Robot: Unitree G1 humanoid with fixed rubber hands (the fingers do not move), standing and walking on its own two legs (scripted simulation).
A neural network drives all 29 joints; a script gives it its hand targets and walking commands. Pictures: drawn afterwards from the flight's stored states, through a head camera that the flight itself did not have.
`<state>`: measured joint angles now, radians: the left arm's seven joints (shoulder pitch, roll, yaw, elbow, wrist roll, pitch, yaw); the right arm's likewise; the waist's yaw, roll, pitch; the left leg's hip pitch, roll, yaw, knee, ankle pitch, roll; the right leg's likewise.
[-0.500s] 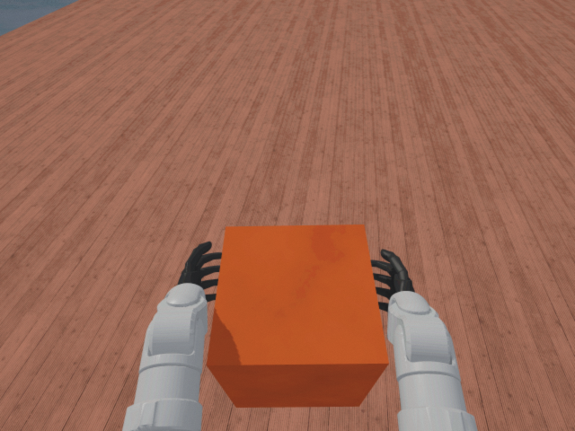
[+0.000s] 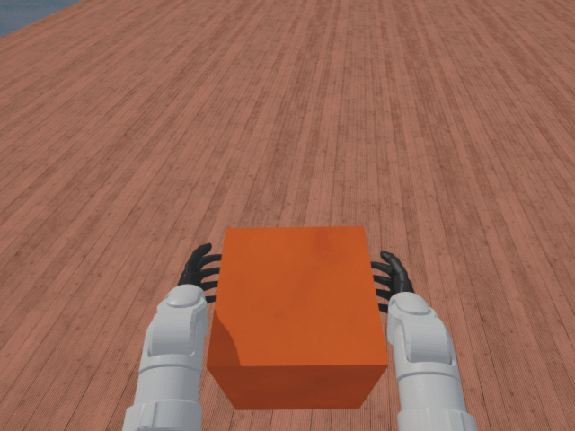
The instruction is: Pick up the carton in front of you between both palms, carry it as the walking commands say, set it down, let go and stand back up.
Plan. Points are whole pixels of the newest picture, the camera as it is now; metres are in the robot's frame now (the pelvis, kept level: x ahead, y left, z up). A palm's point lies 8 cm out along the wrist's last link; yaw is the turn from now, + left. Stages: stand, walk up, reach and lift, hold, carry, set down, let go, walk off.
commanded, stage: hold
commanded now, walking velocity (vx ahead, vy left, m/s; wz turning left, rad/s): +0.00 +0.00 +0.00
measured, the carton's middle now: (296, 323) +0.30 +0.00 -0.04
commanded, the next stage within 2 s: set down in 0.68 s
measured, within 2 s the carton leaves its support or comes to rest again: neither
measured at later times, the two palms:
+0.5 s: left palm (177, 312) +0.26 +0.16 +0.06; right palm (390, 289) +0.31 -0.14 +0.05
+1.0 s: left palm (193, 299) +0.29 +0.15 +0.04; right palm (387, 279) +0.34 -0.14 +0.02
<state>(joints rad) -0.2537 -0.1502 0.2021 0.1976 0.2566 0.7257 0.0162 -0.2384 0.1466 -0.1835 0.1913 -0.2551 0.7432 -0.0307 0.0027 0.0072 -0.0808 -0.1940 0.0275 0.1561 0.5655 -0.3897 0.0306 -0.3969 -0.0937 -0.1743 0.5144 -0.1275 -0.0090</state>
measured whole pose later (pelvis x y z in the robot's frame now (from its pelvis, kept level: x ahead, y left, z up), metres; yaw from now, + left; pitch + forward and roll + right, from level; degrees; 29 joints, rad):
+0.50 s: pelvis -0.01 -0.04 +0.01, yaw +11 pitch -7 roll +0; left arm -0.32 -0.17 0.28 0.34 0.29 0.64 -0.01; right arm -0.28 0.16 -0.22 0.25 -0.31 0.72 -0.02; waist 0.00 0.06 0.04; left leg -0.02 0.00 -0.09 0.40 -0.27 -0.02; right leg -0.15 0.01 0.00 0.36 -0.09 0.00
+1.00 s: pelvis -0.01 -0.06 +0.00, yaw +12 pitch -3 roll +0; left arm -0.54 -0.23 0.53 0.54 0.46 0.51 -0.03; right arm -0.52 0.18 -0.47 0.50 -0.43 0.57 0.04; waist -0.03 0.07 0.07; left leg -0.18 -0.02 -0.15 0.56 -0.33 -0.02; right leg -0.30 0.04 0.01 0.50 -0.15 -0.02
